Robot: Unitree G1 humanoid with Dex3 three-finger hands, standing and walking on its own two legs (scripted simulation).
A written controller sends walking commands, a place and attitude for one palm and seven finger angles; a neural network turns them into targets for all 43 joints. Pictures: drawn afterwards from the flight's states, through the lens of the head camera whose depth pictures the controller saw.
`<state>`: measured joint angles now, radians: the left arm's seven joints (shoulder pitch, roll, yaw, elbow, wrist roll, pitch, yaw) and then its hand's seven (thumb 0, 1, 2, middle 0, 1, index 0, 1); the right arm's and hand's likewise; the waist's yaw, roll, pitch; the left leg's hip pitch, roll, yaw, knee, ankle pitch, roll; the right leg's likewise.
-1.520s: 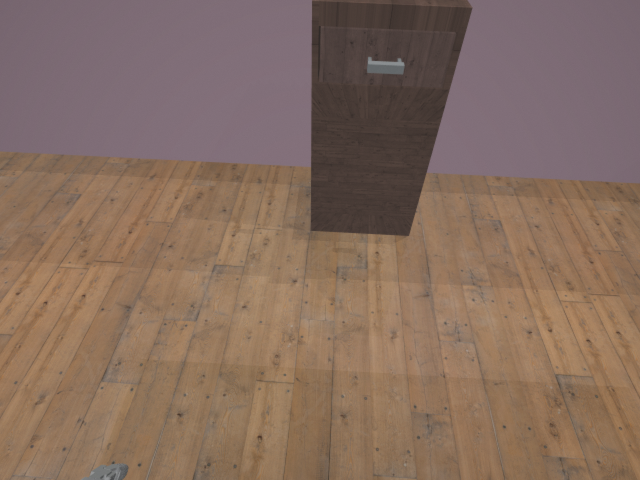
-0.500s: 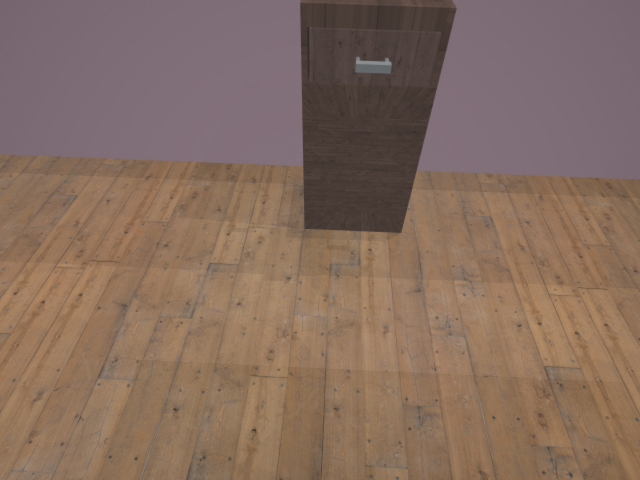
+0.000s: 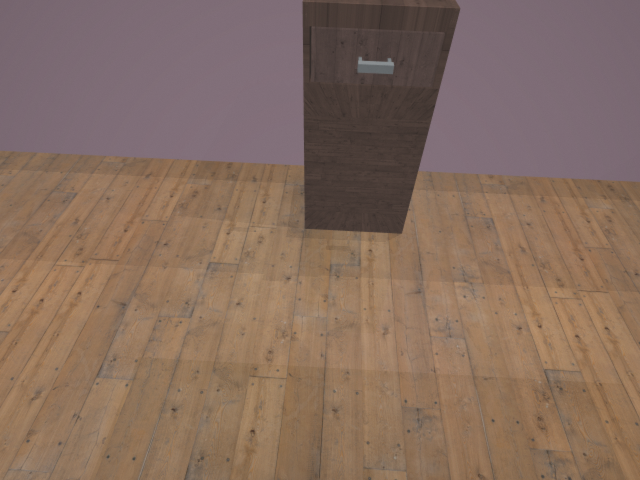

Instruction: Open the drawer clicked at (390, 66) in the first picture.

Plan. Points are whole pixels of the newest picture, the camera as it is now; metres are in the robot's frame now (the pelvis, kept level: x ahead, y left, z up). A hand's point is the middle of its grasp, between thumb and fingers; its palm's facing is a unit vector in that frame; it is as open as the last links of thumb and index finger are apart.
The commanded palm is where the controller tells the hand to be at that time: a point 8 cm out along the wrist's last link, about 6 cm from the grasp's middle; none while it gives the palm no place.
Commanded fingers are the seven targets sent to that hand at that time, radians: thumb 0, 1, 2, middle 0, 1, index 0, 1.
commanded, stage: walk to a spot facing it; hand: left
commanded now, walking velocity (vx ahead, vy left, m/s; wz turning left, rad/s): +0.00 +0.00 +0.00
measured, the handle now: (375, 63) +1.23 -0.09 -0.02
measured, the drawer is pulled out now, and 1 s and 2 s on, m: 0.00 0.00 0.00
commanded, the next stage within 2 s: none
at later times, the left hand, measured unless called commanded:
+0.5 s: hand out of the picture +0.05 +0.16 -0.18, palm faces -0.14 -0.95 -0.27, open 7.4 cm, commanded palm none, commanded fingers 0.00 0.90 0.90 -0.20 -0.30 -0.20 -0.30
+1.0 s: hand out of the picture +0.16 +0.17 -0.19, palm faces -0.32 -0.93 -0.18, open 7.4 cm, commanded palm none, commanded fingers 0.00 0.90 0.90 -0.20 -0.30 -0.20 -0.30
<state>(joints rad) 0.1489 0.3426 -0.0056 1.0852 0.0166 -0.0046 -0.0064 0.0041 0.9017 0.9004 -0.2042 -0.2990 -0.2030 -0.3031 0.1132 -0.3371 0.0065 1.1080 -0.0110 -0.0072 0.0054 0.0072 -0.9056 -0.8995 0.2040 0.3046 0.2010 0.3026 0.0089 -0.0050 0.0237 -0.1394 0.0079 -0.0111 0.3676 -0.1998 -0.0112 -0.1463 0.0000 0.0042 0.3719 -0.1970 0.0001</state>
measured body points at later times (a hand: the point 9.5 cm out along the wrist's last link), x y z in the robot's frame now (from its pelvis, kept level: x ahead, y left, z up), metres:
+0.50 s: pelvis -0.01 -0.03 -0.02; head +0.00 -0.06 +0.42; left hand +0.06 +0.21 -0.16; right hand +0.01 -0.29 -0.18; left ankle +0.00 +0.11 -0.70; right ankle -0.02 -0.11 -0.75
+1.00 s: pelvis +0.15 -0.02 -0.01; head +0.16 -0.01 +0.43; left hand +0.18 +0.22 -0.17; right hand +0.18 -0.29 -0.13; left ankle +0.27 +0.05 -0.74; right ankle -0.01 -0.10 -0.75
